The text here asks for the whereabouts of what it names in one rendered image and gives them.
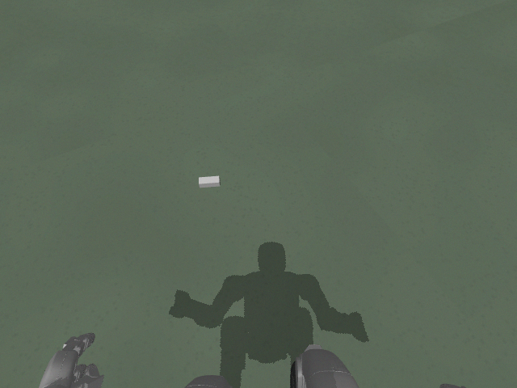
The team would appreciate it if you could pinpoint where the small box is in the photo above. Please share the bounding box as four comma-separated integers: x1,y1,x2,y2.
199,176,220,188

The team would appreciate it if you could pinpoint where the left robot hand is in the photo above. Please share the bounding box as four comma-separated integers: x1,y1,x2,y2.
39,333,104,388

